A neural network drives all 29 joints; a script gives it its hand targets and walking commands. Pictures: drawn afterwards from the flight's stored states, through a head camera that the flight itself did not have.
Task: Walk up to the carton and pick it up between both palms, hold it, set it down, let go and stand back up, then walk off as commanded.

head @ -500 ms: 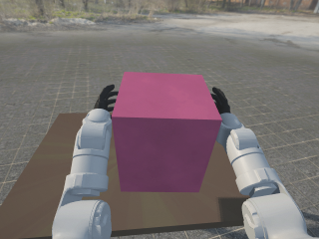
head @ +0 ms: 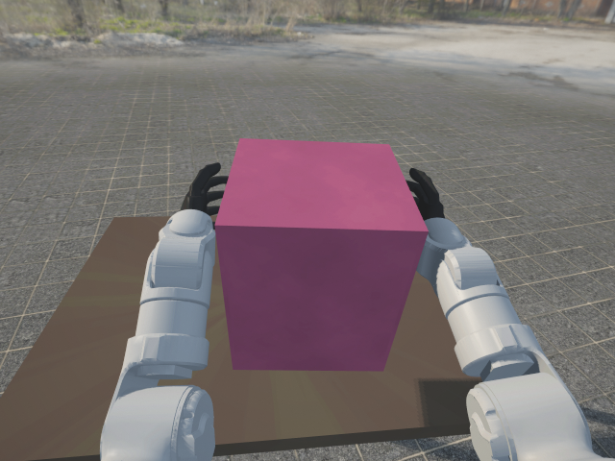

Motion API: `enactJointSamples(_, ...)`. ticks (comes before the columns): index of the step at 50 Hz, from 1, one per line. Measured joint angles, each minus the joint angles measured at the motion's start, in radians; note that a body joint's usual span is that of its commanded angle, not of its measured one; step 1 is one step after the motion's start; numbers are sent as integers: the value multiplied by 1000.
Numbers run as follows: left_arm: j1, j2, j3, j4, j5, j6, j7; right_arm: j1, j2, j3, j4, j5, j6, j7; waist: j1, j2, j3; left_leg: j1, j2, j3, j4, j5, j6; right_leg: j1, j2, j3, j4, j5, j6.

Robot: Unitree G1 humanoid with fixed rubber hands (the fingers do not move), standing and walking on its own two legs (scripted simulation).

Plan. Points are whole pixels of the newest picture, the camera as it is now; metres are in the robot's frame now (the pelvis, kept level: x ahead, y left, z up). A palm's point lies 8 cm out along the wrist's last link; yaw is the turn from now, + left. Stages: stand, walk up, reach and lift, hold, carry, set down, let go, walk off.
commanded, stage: hold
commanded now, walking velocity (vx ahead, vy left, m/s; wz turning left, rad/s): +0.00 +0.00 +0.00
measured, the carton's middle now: (312, 255) +0.36 +0.00 +0.16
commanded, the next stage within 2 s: set down in 0.76 s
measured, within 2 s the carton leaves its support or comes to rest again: neither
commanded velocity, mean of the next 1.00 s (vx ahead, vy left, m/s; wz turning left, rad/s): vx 0.00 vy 0.00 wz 0.00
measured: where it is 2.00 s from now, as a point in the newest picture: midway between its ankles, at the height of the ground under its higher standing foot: outside the picture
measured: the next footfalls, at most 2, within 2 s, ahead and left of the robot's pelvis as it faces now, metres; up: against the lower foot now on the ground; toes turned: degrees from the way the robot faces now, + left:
none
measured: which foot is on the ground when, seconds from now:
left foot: down 0.00-1.00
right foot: down 0.00-1.00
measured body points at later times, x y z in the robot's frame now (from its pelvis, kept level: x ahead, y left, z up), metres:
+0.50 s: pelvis +0.00 +0.00 +0.00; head -0.09 +0.02 +0.44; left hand +0.37 +0.15 +0.22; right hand +0.37 -0.15 +0.22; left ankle +0.03 +0.13 -0.75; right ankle +0.02 -0.12 -0.75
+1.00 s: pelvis +0.00 +0.00 +0.00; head -0.10 +0.02 +0.44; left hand +0.37 +0.15 +0.24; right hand +0.37 -0.15 +0.23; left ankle +0.03 +0.13 -0.75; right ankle +0.02 -0.12 -0.75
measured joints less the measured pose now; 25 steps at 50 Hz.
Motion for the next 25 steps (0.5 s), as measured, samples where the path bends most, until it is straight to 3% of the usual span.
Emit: enactJointSamples(25, 0, 0, 0, 0, 1, 0, 0, 0, 0, 0, 0, -1, -1, 1, -1, -1, 2, 0, 0, 0, 0, 0, 0, 0, 0, 0, 0, 0, 0)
